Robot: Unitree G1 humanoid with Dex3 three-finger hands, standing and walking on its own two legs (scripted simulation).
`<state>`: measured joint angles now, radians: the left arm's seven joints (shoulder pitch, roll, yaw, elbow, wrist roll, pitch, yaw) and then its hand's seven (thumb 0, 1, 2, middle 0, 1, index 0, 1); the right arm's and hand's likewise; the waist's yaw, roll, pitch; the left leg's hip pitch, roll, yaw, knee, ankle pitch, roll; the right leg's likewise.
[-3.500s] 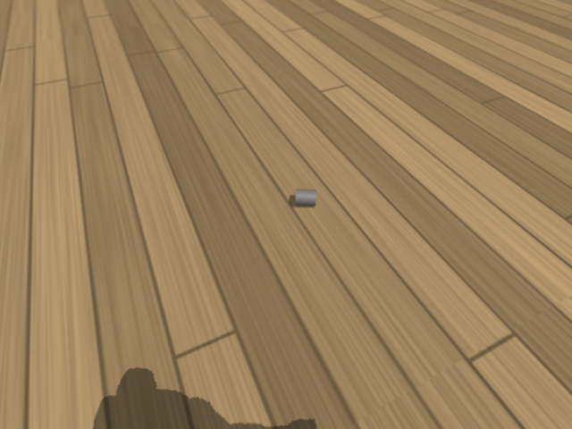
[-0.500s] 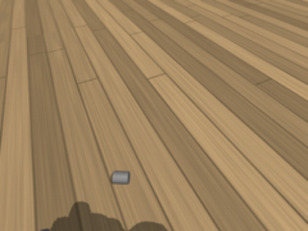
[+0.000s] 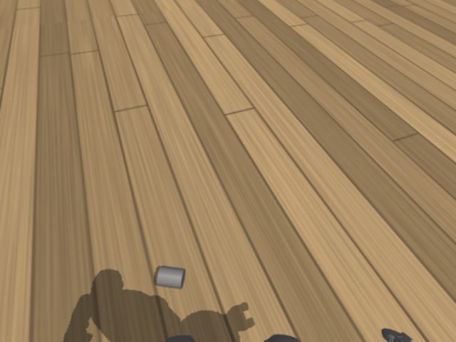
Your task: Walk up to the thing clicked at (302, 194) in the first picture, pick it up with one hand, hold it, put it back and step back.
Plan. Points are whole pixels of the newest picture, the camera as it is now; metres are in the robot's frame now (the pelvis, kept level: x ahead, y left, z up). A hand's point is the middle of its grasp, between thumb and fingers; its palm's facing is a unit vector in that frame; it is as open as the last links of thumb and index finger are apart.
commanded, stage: walk up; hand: left
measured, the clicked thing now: (171, 277) +0.46 +0.24 -0.72
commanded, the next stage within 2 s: stand in 1.58 s
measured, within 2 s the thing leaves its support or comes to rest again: neither
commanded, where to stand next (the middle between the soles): +0.10 +0.01 m, yaw -1 degrees
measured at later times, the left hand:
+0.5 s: hand out of the picture +0.13 +0.25 -0.14, palm faces -0.03 -0.92 -0.39, open 7.4 cm
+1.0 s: hand out of the picture +0.14 +0.25 -0.13, palm faces +0.00 -0.94 -0.35, open 7.4 cm
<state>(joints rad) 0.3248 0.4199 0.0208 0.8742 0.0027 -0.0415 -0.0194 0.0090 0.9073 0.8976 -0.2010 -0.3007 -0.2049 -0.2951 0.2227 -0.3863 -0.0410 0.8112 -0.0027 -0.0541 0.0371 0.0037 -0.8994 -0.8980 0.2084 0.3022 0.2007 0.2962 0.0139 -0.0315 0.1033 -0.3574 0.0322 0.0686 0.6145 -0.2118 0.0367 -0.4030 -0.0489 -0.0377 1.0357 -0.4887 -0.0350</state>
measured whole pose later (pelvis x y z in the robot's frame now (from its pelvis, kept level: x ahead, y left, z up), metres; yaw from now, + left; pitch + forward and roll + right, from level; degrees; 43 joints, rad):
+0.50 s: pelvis +0.04 -0.01 +0.00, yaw +0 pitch -2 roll +0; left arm 0.14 0.38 0.00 1.01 0.01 -0.03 0.00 0.01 0.91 0.90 -0.20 -0.30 -0.21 -0.30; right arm 0.16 -0.37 -0.01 1.04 0.00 0.01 0.02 0.01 -0.90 -0.90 0.21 0.30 0.20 0.30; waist 0.00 0.01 0.08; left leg -0.28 0.03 0.02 0.64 -0.32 -0.02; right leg -0.34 -0.06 -0.04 0.63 -0.26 0.02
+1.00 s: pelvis +0.06 -0.01 +0.02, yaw +1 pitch -2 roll +0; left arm 0.07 0.36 0.00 1.18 0.01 -0.03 -0.01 0.01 0.91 0.90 -0.20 -0.30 -0.20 -0.30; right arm 0.05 -0.36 -0.01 1.14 0.00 0.01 0.02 0.00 -0.90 -0.90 0.21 0.30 0.20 0.30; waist 0.01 0.01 0.05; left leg -0.12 0.03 0.02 0.38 -0.21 -0.02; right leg -0.17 -0.06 -0.05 0.36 -0.15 0.03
